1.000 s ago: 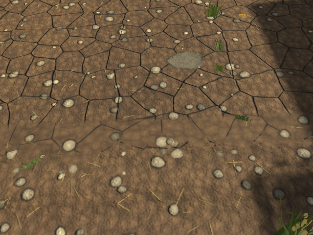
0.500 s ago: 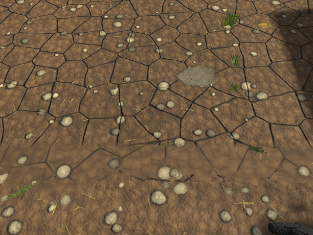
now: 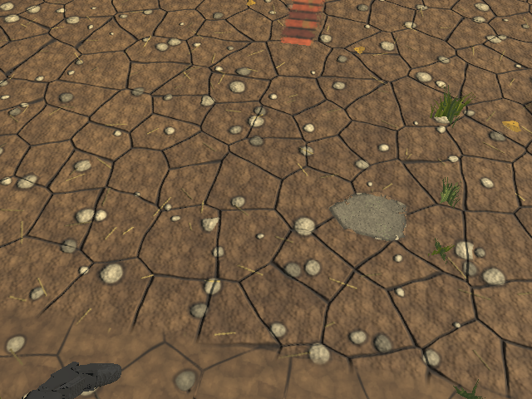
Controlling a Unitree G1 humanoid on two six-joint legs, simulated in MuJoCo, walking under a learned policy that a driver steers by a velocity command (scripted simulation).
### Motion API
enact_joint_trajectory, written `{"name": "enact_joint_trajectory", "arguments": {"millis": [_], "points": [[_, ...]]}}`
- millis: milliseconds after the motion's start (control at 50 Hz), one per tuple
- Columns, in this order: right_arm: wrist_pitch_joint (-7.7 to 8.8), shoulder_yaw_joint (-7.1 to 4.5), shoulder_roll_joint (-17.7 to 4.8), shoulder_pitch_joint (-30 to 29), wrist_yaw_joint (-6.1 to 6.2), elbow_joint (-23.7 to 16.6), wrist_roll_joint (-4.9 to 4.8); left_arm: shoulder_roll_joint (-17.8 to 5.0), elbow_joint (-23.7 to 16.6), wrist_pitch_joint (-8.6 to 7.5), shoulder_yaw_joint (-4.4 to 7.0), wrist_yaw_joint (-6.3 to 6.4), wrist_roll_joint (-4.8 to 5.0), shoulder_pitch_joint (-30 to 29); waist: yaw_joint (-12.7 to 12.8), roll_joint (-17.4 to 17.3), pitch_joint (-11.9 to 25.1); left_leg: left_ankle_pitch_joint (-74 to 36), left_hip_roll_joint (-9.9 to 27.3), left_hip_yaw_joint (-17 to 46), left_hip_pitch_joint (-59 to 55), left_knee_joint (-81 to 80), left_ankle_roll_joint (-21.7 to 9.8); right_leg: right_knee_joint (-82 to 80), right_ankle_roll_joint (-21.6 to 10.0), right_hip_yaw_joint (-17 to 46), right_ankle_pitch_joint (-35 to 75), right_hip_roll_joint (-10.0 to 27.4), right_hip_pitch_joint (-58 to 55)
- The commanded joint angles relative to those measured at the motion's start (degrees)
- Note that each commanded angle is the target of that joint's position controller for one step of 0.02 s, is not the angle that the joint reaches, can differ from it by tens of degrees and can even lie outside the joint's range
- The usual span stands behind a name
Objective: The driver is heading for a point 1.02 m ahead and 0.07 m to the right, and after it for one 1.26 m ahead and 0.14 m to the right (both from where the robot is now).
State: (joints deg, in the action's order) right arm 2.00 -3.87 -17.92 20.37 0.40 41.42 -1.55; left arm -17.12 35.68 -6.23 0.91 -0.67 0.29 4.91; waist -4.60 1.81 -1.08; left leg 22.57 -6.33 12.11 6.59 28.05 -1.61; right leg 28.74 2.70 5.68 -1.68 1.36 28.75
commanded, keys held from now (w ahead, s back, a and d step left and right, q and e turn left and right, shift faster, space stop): w+q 0.08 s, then w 0.20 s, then w+e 0.72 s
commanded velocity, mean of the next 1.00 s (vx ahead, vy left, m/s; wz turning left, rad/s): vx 0.50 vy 0.00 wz -0.12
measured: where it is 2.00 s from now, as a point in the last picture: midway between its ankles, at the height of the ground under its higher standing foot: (288, 217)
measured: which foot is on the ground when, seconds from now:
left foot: down 0.00-0.02, up 0.04-0.48, down 0.50-1.00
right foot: up 0.00-0.00, down 0.02-0.50, up 0.52-1.00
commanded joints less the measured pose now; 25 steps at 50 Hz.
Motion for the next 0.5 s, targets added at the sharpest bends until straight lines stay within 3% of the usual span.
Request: {"name": "enact_joint_trajectory", "arguments": {"millis": [20, 40, 60, 80, 100, 120, 160, 180, 220, 260, 300, 340, 400, 440, 460, 480, 500], "points": [[0.68, -0.21, -2.64, -1.71, -0.27, -4.28, 0.82, -11.06, -1.86, -1.27, 4.78, 0.79, -0.77, 12.82, 9.52, -3.76, 10.17, -8.24, 7.47, 6.47, 11.43, 14.15, -3.91, -1.83, -6.08, 5.51, -6.77, 7.63, -27.45], [1.34, 1.15, 1.45, 5.18, -0.42, -6.09, -0.17, -16.27, -0.44, -0.45, 6.11, 0.90, -1.96, 18.30, 7.56, 13.91, 18.26, 9.50, -0.27, -2.51, 29.00, 33.98, -0.02, -6.98, -14.99, 30.05, -19.27, 21.22, -45.45], [1.44, 0.44, -3.35, 5.52, -0.28, -5.84, -1.10, -13.24, 0.15, -0.04, 5.76, 0.37, -0.91, 19.32, 8.08, 15.45, 17.04, 10.78, 3.58, -2.52, 38.12, 44.39, 0.88, -11.36, -16.57, 42.51, -33.68, 24.06, -45.37], [1.05, -0.73, -7.33, 0.49, -0.14, -5.79, -0.96, -9.38, -0.62, 0.17, 4.75, 0.55, -0.61, 16.83, 9.60, 8.55, 9.97, 5.29, 5.82, -2.45, 40.35, 48.06, 1.25, -12.35, -14.28, 34.63, -34.75, 21.40, -39.74], [0.75, -0.85, -7.37, -3.27, 0.01, -6.36, -0.11, -7.82, -0.47, 0.43, 4.16, 0.58, -0.91, 14.62, 9.40, 4.22, 5.85, 0.98, 7.40, -4.22, 39.05, 47.56, 1.49, -12.26, -12.69, 26.15, -26.79, 18.50, -33.66], [0.81, -0.78, -6.40, -5.32, -0.05, -6.98, 0.56, -6.44, 0.07, 0.57, 3.66, 0.49, -1.21, 12.97, 8.60, 3.06, 2.81, -1.92, 8.56, -4.28, 37.66, 44.80, 1.52, -13.03, -12.52, 20.10, -19.11, 15.83, -28.59], [0.62, -0.58, -4.27, -5.12, -0.52, -7.12, 0.10, -5.12, 1.09, 0.25, 3.24, 0.45, -1.46, 11.69, 6.54, 5.56, 0.54, -4.36, 10.23, -4.91, 33.23, 40.54, 1.44, -15.77, -12.70, 12.97, -11.77, 12.85, -22.67], [0.37, -0.43, -3.37, -4.72, -0.63, -6.70, -0.10, -4.74, 1.71, 0.04, 3.18, 0.28, -1.09, 11.72, 6.13, 5.70, 0.60, -4.57, 10.15, -5.58, 32.20, 38.54, 1.56, -16.76, -13.29, 10.69, -9.29, 12.24, -22.14], [0.11, -0.01, -2.16, -6.54, -0.62, -6.92, 0.47, -5.64, 3.11, -0.34, 3.53, 0.10, -0.36, 12.21, 5.87, 4.14, -0.20, -6.10, 10.15, -6.17, 32.77, 32.85, 1.67, -18.45, -14.40, 7.49, -4.24, 12.44, -22.03], [0.43, 0.65, -1.11, -9.60, -0.84, -7.68, 1.17, -7.04, 4.43, -0.29, 3.92, 0.12, 0.07, 12.64, 6.22, 2.73, -0.48, -10.18, 11.03, -7.10, 33.22, 25.36, 1.91, -19.51, -15.13, 5.08, -0.01, 12.98, -23.15], [1.16, 1.20, -0.28, -13.08, -1.41, -8.20, 1.28, -7.91, 5.62, 0.17, 4.03, 0.18, 0.52, 13.20, 7.22, 2.49, -0.84, -15.67, 11.28, -9.04, 30.92, 17.52, 1.91, -20.13, -14.67, 2.39, 1.52, 11.82, -22.88], [1.90, 1.46, 0.11, -17.04, -2.02, -8.90, 0.97, -8.85, 6.84, 0.81, 4.10, 0.15, 0.94, 14.79, 8.43, 2.81, -1.46, -19.08, 10.08, -10.62, 27.20, 10.79, 2.19, -19.72, -14.26, 0.78, 1.97, 10.69, -21.95], [2.70, 1.12, -1.17, -21.15, -2.79, -10.06, 0.39, -10.19, 8.52, 1.71, 4.45, 0.17, 1.47, 17.77, 9.27, 2.98, -2.32, -20.00, 8.44, -11.00, 23.90, 4.94, 1.89, -18.22, -13.83, 2.58, 1.69, 12.04, -23.33], [3.32, 0.51, -2.71, -20.71, -3.03, -10.20, 0.24, -10.84, 9.19, 2.30, 4.76, 0.52, 1.61, 18.02, 7.67, 3.68, -2.14, -18.77, 7.98, -10.31, 20.63, 1.55, 0.73, -16.02, -12.58, 4.39, 2.39, 13.27, -24.87], [3.56, 0.03, -3.52, -18.37, -2.92, -9.53, 0.36, -11.22, 9.33, 2.60, 4.87, 0.70, 1.67, 17.40, 5.71, 3.73, -1.03, -18.74, 7.35, -10.93, 16.15, -0.54, -0.06, -13.49, -11.67, 4.15, 4.84, 12.99, -24.64], [3.60, -0.96, -5.14, -13.40, -2.48, -7.92, 0.70, -10.65, 9.37, 2.70, 4.65, 0.82, 1.63, 17.21, 2.95, 3.05, 2.03, -18.64, 6.33, -11.89, 7.57, -2.42, -1.25, -7.84, -10.29, 2.53, 10.57, 10.88, -23.12], [3.52, -2.25, -7.81, -5.71, -1.76, -6.14, 1.32, -8.43, 8.99, 2.52, 3.84, 0.81, 1.07, 17.03, -0.76, 1.82, 7.70, -19.27, 9.39, -9.65, -5.04, -1.56, -3.10, 2.85, -8.23, 0.02, 9.46, 7.58, -17.98]]}}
